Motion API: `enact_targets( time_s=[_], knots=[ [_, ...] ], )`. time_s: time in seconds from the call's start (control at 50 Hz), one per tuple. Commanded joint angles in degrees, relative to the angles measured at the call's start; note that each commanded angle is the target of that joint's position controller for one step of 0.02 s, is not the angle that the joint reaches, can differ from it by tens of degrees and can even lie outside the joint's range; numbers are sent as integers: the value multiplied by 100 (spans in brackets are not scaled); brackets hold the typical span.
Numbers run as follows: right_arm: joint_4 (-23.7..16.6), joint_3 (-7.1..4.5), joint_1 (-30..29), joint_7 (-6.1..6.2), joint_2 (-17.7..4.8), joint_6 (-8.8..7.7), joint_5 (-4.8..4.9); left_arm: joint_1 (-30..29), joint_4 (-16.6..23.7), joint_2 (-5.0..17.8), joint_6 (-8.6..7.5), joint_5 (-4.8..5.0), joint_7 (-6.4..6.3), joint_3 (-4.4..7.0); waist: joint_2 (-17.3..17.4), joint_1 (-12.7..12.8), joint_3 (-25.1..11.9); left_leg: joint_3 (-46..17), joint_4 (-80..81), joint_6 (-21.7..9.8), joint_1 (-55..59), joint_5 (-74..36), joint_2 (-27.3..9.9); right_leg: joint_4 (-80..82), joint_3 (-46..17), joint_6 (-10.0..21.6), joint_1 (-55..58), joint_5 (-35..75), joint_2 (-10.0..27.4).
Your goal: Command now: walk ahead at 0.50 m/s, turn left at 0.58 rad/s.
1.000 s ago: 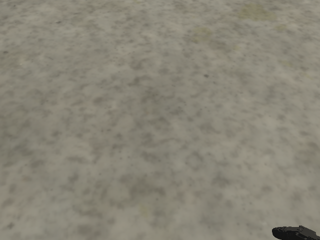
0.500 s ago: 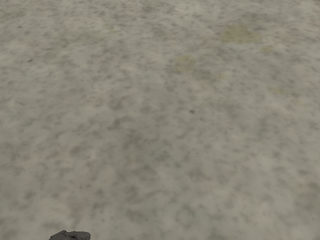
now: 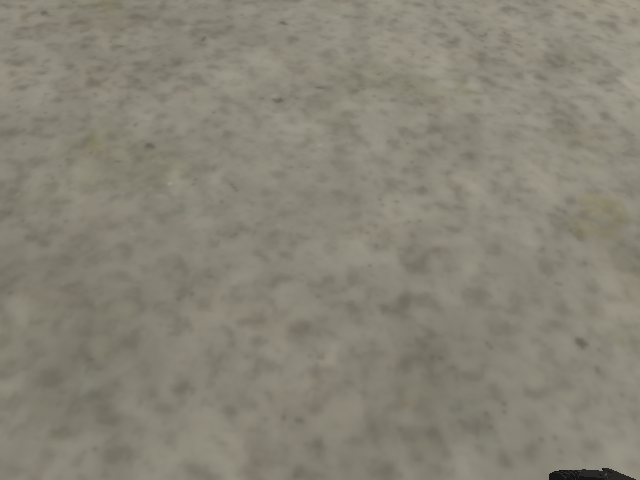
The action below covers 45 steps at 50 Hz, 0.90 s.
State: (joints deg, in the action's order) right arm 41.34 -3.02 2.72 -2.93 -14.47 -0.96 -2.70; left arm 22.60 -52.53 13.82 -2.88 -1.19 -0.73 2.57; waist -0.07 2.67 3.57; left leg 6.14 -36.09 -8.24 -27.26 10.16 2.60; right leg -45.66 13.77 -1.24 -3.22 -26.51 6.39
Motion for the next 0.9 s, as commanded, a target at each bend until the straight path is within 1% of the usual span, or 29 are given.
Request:
enact_targets(
  time_s=[0.02,0.04,0.06,0.08,0.1,0.12,0.16,0.18,0.22,0.28,0.34,0.4,0.44,0.48,0.5,0.52,0.54,0.56,0.58,0.6,0.62,0.64,0.66,0.68,0.7,0.74,0.78,0.84,0.9],
  knots=[
    [129,-525,2005,195,-1654,86,181,-754,1049,893,-168,-30,86,172,489,-1029,-1678,-4369,2009,-1399,4379,395,-2152,-3732,-1465,50,-4104,-38,-449],
    [206,-449,1745,250,-1370,76,204,-863,1080,731,-234,48,103,114,249,-809,-972,-3534,1979,-1281,3650,-223,-2041,-3404,-1489,103,-4131,507,-186],
    [220,-362,1503,268,-1059,38,211,-707,974,677,-261,43,90,97,-41,-504,-531,-2973,2042,-1008,2837,-945,-1722,-2760,-1500,124,-3729,767,17],
    [216,-305,1300,285,-901,-10,241,-651,970,666,-188,-59,86,102,-24,-286,-372,-2586,2096,-858,2325,-1397,-1421,-2402,-1548,80,-3364,777,104],
    [166,-265,1152,281,-798,-56,251,-467,905,640,-78,-144,96,94,34,-143,-427,-2333,2170,-800,2037,-1637,-1241,-2218,-1550,26,-3026,812,123],
    [172,-226,1165,263,-717,-132,249,-315,839,588,21,-171,125,86,50,-76,-525,-2149,2225,-796,1957,-1919,-1182,-2106,-1478,0,-2876,852,101],
    [313,-202,1373,233,-705,-248,252,-311,793,463,121,-154,184,60,108,-55,-489,-1814,2448,-723,1852,-2105,-1081,-1718,-1341,-23,-2882,1200,98],
    [391,-194,1512,227,-716,-283,244,-498,828,434,136,-140,204,51,155,-119,-374,-1705,2573,-644,1862,-2111,-1061,-1490,-1297,-22,-3009,1455,130],
    [510,-180,1760,219,-731,-320,240,-966,931,467,151,-98,222,55,224,-293,-178,-1536,2707,-441,2082,-2192,-1042,-1044,-1277,14,-3370,1946,173],
    [614,-142,1967,227,-725,-357,221,-1454,1029,465,139,-32,253,47,268,-478,-83,-1245,2793,-179,2529,-2261,-1055,-409,-1289,126,-3650,2503,89],
    [741,-102,2145,279,-698,-392,166,-1859,1123,403,115,-1,296,11,267,-617,93,-953,2888,-94,2888,-2359,-1173,157,-1311,259,-3742,2772,-129],
    [897,-54,2297,362,-649,-395,123,-2221,1258,374,85,-17,343,-19,226,-700,274,-679,2853,-54,3316,-2770,-1326,682,-1184,419,-3765,2655,-355],
    [970,-28,2252,418,-666,-390,107,-2229,1299,351,67,-37,358,-31,267,-620,251,-471,2583,31,3517,-3629,-1398,1028,-971,575,-3442,2351,-535],
    [1011,-31,2135,476,-806,-390,87,-1844,1204,414,72,-40,314,3,456,-399,-50,-258,1809,158,3662,-5631,-1425,1145,-658,801,-2719,1805,-899],
    [1025,-48,2094,501,-898,-362,65,-1393,1083,513,61,-47,286,49,543,-191,-328,-179,1084,199,3717,-6381,-1437,1205,-575,933,-2248,1512,-1092],
    [1015,-66,2044,510,-987,-323,55,-662,869,650,23,-65,259,121,555,119,-718,-109,65,226,3534,-6340,-1413,1483,-637,1090,-1448,1474,-1224],
    [905,-61,1847,511,-1039,-325,106,242,632,882,-15,-151,211,232,365,609,-1159,49,-1334,302,2569,-5128,-1302,1840,-1214,1379,-65,1644,-882],
    [560,48,2046,423,-590,-390,268,751,609,1657,20,-213,130,469,-877,546,-1847,269,-3805,598,403,-1631,-417,1855,-3793,2273,1786,1709,811],
    [466,2,1900,373,-731,-434,148,420,606,1533,60,41,174,445,-828,305,-2099,-658,-4777,611,-863,1856,279,2599,-5780,2696,2147,2385,1374],
    [339,25,1507,326,-714,-474,89,47,606,1403,85,157,178,426,-323,178,-1263,-1129,-4629,560,-1292,1326,-211,2725,-4875,2499,1458,2037,1156],
    [269,48,1347,291,-721,-530,132,-259,656,1083,104,128,172,353,-5,38,-687,-1031,-4194,584,-1233,943,-444,2950,-4299,2282,644,2115,988],
    [273,42,1315,282,-694,-503,117,-460,666,872,102,103,156,291,203,-173,-278,-983,-3717,629,-1013,862,-610,3116,-3852,2041,-25,2427,697],
    [248,57,1371,281,-657,-395,33,-573,650,761,82,121,130,248,161,-354,-130,-957,-3383,740,-722,846,-707,3237,-3498,1894,-523,2738,430],
    [267,82,1488,259,-580,-279,-21,-607,658,763,42,121,125,234,36,-445,-183,-910,-3131,834,-483,815,-754,3316,-3246,1829,-767,2890,249],
    [241,97,1498,244,-528,-195,-43,-542,640,834,-12,120,134,252,-42,-465,-235,-815,-2955,911,-415,762,-745,3344,-3112,1838,-893,3147,141],
    [104,114,1241,222,-483,-127,-33,-414,605,1003,-59,128,136,301,-128,-443,-211,-684,-2438,1054,-504,429,-769,3453,-2937,1808,-1045,3248,-36],
    [-97,120,695,214,-487,-119,-18,-214,572,1045,-56,135,131,320,-192,-276,-89,-615,-1771,1165,-761,-60,-788,3514,-2930,1688,-976,3199,-149],
    [-297,151,68,196,-452,-128,28,124,522,1056,-28,145,122,345,-314,19,-139,-617,-910,1201,-907,-735,-685,3336,-2980,1457,-554,3333,-253],
    [-479,182,-434,177,-470,-171,70,417,495,1082,2,96,82,361,-344,240,-186,-638,-350,1159,-994,-901,-528,3064,-3185,1410,-47,3703,-179]
  ],
)
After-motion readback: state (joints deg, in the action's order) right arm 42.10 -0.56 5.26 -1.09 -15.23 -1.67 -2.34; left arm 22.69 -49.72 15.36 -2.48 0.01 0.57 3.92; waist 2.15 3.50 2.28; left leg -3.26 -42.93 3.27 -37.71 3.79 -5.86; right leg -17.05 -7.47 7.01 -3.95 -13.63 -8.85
